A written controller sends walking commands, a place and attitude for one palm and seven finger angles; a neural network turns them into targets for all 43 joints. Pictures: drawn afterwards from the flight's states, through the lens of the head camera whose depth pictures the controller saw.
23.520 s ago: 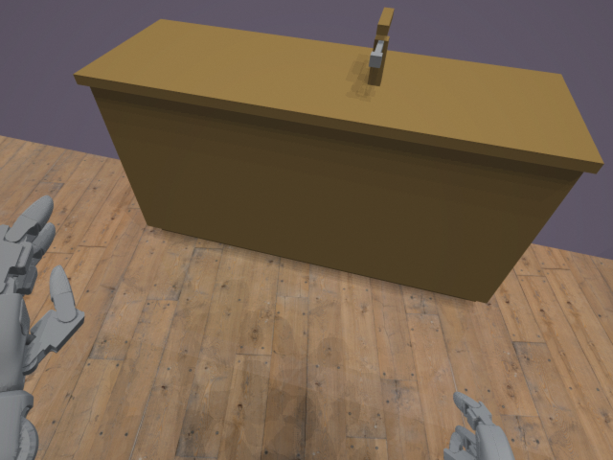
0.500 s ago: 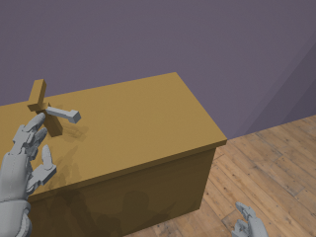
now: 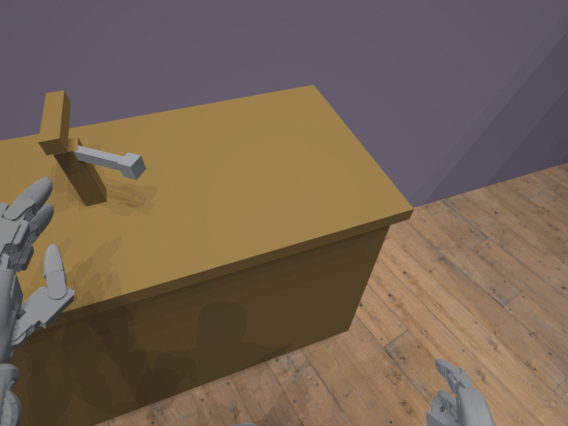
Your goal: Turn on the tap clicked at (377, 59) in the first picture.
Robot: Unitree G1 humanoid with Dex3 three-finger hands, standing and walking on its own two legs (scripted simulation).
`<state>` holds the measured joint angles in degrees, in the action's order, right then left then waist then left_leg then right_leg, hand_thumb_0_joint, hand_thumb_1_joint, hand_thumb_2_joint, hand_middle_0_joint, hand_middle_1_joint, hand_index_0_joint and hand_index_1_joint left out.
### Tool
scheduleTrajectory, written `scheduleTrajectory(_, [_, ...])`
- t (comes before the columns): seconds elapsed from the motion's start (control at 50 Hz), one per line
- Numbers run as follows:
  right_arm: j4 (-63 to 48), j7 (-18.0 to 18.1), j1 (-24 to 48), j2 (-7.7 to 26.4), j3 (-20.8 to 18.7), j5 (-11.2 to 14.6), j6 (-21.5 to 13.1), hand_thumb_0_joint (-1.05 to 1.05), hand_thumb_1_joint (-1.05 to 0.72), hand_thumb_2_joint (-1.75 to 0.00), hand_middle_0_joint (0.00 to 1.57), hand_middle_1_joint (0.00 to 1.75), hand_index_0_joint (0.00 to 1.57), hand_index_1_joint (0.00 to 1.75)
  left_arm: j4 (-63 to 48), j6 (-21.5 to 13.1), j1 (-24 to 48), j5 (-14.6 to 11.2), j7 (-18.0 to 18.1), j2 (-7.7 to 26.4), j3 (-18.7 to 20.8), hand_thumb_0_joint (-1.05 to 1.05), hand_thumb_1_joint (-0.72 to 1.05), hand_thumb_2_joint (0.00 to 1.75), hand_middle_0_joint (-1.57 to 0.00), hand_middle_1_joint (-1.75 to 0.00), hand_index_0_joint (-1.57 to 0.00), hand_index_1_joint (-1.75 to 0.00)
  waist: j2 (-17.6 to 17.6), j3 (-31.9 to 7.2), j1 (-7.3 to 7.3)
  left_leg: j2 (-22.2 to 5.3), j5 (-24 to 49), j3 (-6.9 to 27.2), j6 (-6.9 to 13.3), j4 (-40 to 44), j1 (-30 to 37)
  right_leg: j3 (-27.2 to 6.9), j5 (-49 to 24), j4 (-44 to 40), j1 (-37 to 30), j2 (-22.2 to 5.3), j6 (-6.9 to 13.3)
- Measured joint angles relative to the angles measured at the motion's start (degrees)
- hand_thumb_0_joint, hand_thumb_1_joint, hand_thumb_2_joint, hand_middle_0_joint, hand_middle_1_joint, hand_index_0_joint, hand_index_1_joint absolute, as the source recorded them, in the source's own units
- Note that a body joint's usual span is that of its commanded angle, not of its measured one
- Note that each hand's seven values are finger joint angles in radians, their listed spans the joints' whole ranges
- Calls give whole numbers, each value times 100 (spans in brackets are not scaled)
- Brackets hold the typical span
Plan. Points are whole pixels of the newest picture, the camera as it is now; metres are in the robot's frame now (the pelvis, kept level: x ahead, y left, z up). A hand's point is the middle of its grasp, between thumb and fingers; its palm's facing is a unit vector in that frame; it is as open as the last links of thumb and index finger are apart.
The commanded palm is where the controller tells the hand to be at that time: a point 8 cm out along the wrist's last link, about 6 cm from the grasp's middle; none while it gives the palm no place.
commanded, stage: step back with the hand held close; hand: left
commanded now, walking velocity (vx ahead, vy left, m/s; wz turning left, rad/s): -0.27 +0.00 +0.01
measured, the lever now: (132, 166) +0.46 +0.28 +0.11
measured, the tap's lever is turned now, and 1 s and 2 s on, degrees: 52 52 52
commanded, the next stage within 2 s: stop stepping back and stand still in 0.72 s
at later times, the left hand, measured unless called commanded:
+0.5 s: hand (10, 338) +0.16 +0.27 +0.17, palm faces +0.37 -0.84 -0.38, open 7.4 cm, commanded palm +0.10 +0.30 +0.19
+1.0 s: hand out of the picture +0.02 +0.24 +0.17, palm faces +0.37 -0.86 -0.36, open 7.4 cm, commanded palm -0.04 +0.29 +0.19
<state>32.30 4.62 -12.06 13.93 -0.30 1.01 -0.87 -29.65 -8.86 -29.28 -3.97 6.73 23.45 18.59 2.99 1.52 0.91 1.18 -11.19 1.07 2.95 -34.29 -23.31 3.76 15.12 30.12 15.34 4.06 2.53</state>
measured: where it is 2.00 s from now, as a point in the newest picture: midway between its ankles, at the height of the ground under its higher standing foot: outside the picture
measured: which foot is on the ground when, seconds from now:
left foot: down 0.00-0.78, up 0.80-1.00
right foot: down 0.00-0.46, up 0.48-0.74, down 0.76-1.00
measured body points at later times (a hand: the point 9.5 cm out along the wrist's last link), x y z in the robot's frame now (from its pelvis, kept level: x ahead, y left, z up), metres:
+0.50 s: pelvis -0.05 +0.02 +0.00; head -0.03 +0.04 +0.45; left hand +0.14 +0.31 +0.19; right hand +0.14 -0.22 -0.07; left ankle +0.02 +0.10 -0.73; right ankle -0.03 -0.10 -0.72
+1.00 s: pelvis -0.19 +0.00 +0.00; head -0.19 +0.02 +0.45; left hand +0.00 +0.28 +0.19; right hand -0.04 -0.24 -0.07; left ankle -0.22 +0.14 -0.70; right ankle -0.14 -0.11 -0.73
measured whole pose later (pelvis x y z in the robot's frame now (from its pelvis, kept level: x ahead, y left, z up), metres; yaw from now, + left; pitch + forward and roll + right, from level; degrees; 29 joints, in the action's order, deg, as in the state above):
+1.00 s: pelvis -0.19 +0.00 +0.00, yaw +1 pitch +1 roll +1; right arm 34.6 4.5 -13.8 11.1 0.6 0.8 -3.5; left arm -30.4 -8.4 -27.7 -2.7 7.9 22.1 19.5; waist -4.0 -1.8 -2.2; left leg -0.8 -24.1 0.1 0.5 -44.4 -19.2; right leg 0.6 11.8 31.4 20.6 -1.5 0.5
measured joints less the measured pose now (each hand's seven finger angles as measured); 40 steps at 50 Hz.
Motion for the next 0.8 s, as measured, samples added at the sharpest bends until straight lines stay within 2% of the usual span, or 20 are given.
scheduleTrajectory(0.04, [33,12,-28,-36,35,-27,-52,2,-90,-90,21,30,20,30,-41,-4,15,38,46,-4,73,1,89,90,-21,-31,-21,-31,-47,7,31,48,66,-60,52,79,-14,-64,42,91,99,-50,-68])
scheduleTrajectory(0.14, [110,15,-71,-227,116,-125,-217,2,-90,-90,21,30,20,30,52,68,124,143,85,-27,161,1,89,90,-21,-31,-21,-31,-128,-48,26,216,413,-114,135,551,37,-508,588,410,183,-64,-187])
scheduleTrajectory(0.18, [139,-8,-49,-293,175,-138,-235,2,-90,-90,21,30,20,30,81,94,108,148,78,-53,162,1,89,90,-21,-31,-21,-31,-145,-87,50,234,518,-127,130,671,17,-584,411,125,65,-85,-186])
scheduleTrajectory(0.22, [151,-27,13,-304,221,-148,-227,2,-90,-90,21,30,20,30,91,118,113,175,49,-120,113,1,89,90,-21,-31,-20,-31,-58,-44,58,177,564,-86,110,671,-14,-542,-70,-116,8,-32,-168])
scheduleTrajectory(0.26, [153,-52,53,-302,229,-130,-206,2,-90,-90,21,30,20,30,78,120,120,196,15,-176,31,1,89,90,-21,-31,-20,-31,6,-28,57,134,352,-26,73,516,-124,-476,-143,-193,9,14,-137])
scheduleTrajectory(0.32, [167,-82,85,-282,195,-92,-171,2,-90,-90,21,30,20,30,-72,116,57,144,25,-223,-79,1,89,90,-21,-31,-21,-31,-21,-28,46,99,-262,15,-115,31,-360,-402,-116,-175,60,30,-95])
scheduleTrajectory(0.36, [184,-88,90,-265,150,-57,-128,2,-90,-90,21,30,20,30,-192,84,22,103,55,-230,-128,1,89,90,-21,-31,-21,-31,-118,-33,34,68,-202,39,-220,-372,-361,-395,-71,-55,95,2,-99])
scheduleTrajectory(0.4, [164,-72,66,-225,99,-33,-95,2,-90,-90,21,30,20,30,-270,33,41,80,67,-200,-137,1,89,90,-21,-31,-21,-31,-209,-80,-9,-13,-50,84,-255,-431,-171,-374,2,102,167,-40,-136])
scheduleTrajectory(0.44, [142,-30,95,-158,33,-21,-87,2,-90,-90,21,30,20,30,-291,-25,154,74,69,-150,-94,1,89,90,-21,-31,-21,-31,-265,-90,-72,20,-287,88,-102,-160,-48,-331,58,258,295,-105,-198])
scheduleTrajectory(0.48, [128,-23,208,-164,-5,-46,-95,2,-90,-90,21,30,20,30,-277,-38,246,64,77,-45,54,1,89,90,-21,-31,-21,-31,-420,-7,-40,93,-91,-35,22,-27,-61,-442,227,467,456,-192,-267])
scheduleTrajectory(0.54, [104,-82,317,-237,-34,-138,-269,2,-90,-90,21,30,20,30,-247,-14,250,55,74,70,234,1,89,90,-21,-31,-21,-31,-469,90,24,47,232,-173,40,312,20,-683,1058,1345,753,-101,-284])
scheduleTrajectory(0.6, [85,-155,313,-305,-6,-132,-419,2,-90,-90,21,30,20,30,-254,53,273,69,81,14,199,1,89,90,-21,-31,-21,-31,-386,130,83,-62,533,-211,26,683,127,-674,1053,1650,779,-76,-325])
scheduleTrajectory(0.68, [87,-170,252,-395,101,-140,-462,1,-90,-90,21,30,20,30,-242,131,277,94,85,-118,58,1,89,90,-21,-31,-20,-31,-263,59,89,-180,884,-198,-30,1019,107,-563,955,1250,477,-105,-298])
scheduleTrajectory(0.74, [85,-163,188,-451,162,-171,-425,1,-90,-90,21,30,20,30,-195,164,244,97,64,-108,27,1,89,90,-21,-31,-20,-31,-191,-38,68,-213,1104,-161,-109,1140,-52,-442,747,363,-3,-98,-196])
scheduleTrajectory(0.76, [82,-169,171,-466,169,-177,-400,1,-90,-90,21,30,20,30,-191,152,226,95,54,-78,42,1,89,90,-21,-31,-20,-31,-200,-67,76,-204,1046,-174,-154,1036,-177,-396,492,-74,-188,-127,-125])
scheduleTrajectory(0.78, [118,-174,196,-440,159,-175,-367,1,-90,-90,21,30,20,30,-164,122,249,98,41,-111,19,1,89,90,-21,-31,-20,-31,-105,-26,81,-256,672,-130,-234,734,-344,-336,-6,-286,-216,-87,-96])
scheduleTrajectory(0.8, [203,-170,213,-410,140,-164,-334,1,-90,-90,21,30,20,30,-161,106,265,99,32,-150,-41,1,89,90,-21,-31,-20,-31,-22,18,68,-253,16,-35,-351,160,-548,-281,-189,-299,-206,-46,-91])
